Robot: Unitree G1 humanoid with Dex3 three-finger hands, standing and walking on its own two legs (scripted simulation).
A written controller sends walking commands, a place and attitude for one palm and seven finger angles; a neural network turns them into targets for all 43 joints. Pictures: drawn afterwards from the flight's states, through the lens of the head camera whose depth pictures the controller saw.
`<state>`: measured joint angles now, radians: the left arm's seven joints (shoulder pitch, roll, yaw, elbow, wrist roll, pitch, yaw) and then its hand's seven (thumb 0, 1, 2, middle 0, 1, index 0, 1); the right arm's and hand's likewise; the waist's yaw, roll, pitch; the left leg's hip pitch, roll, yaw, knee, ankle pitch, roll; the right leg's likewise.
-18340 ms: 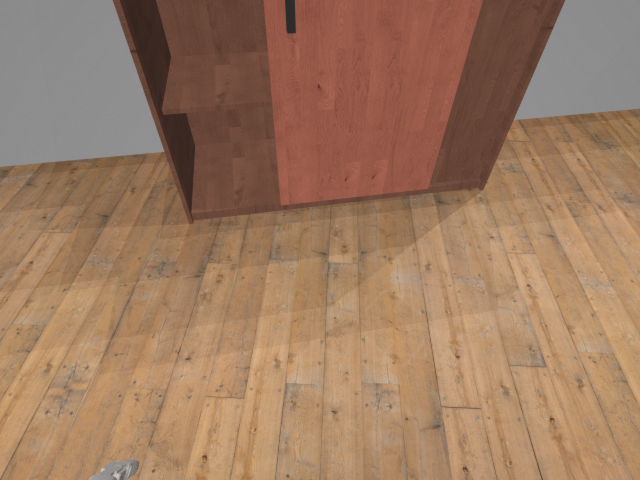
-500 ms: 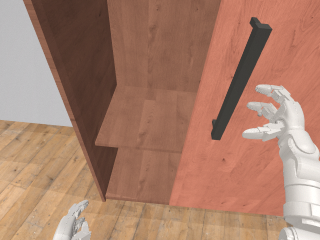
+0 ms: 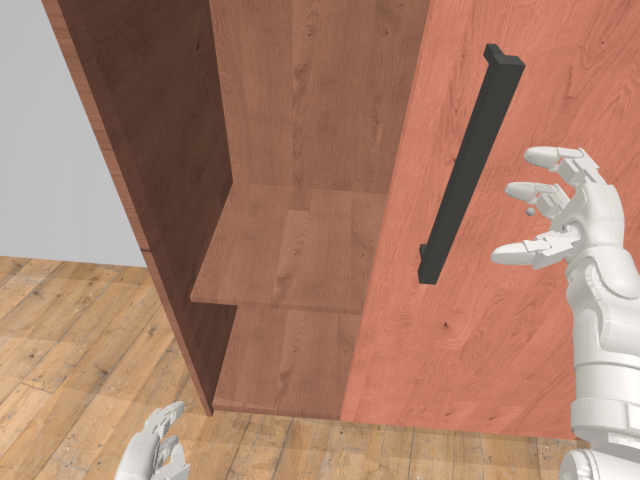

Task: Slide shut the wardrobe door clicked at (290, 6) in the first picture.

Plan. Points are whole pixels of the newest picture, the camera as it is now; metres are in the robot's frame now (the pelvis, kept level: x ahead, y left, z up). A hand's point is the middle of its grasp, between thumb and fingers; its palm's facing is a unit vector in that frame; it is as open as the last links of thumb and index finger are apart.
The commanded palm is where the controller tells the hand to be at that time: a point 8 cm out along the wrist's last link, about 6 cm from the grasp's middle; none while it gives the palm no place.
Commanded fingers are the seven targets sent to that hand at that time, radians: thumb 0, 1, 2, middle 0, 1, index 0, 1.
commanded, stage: move the hooked fingers beside the handle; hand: right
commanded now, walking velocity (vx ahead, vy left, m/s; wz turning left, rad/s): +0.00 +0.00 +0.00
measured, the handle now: (454, 183) +0.44 -0.14 +0.19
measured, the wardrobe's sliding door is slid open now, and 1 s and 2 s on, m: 0.39 0.39 0.39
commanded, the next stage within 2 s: feel for the door with the fingertips in 0.06 s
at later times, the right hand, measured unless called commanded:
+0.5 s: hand (483, 221) +0.39 -0.17 +0.17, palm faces +0.04 +1.00 +0.00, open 14.0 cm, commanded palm +0.35 -0.22 +0.18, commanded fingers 0.00 0.50 -0.30 0.30 1.20 0.30 1.20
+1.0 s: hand (482, 208) +0.39 -0.16 +0.19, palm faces +0.06 +1.00 +0.01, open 14.0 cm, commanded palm +0.37 -0.21 +0.18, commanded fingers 0.00 0.50 -0.30 0.30 1.20 0.30 1.20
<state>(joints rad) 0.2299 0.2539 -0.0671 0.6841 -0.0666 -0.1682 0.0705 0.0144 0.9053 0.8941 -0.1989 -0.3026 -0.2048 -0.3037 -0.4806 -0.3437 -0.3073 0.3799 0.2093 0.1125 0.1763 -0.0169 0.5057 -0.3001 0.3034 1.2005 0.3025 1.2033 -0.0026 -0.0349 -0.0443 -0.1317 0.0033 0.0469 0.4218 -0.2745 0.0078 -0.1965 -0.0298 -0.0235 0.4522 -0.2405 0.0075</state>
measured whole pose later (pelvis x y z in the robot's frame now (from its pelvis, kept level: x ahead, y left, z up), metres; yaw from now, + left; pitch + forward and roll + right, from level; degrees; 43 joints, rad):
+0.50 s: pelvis +0.00 +0.00 +0.00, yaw +0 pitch +0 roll +0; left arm 0.22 0.26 -0.06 0.67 -0.07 -0.15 0.06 0.01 0.91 0.89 -0.20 -0.30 -0.20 -0.30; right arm -0.50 -0.27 -0.22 0.39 0.21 0.19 0.12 -0.02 0.50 -0.30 0.30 1.20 0.30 1.20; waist 0.01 -0.05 -0.03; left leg -0.15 0.01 0.04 0.42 -0.27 0.00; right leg -0.21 -0.03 -0.03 0.45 -0.23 0.00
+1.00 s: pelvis +0.00 +0.00 +0.00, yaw +0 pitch +0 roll +0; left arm 0.22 0.26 -0.05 0.69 -0.06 -0.13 0.06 0.01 0.91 0.89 -0.20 -0.30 -0.20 -0.30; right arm -0.55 -0.27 -0.22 0.44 0.20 0.16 0.10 -0.02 0.51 -0.30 0.30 1.20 0.30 1.20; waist 0.01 -0.04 -0.04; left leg -0.14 0.00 0.05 0.42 -0.27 0.01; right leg -0.20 -0.03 -0.02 0.44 -0.23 0.01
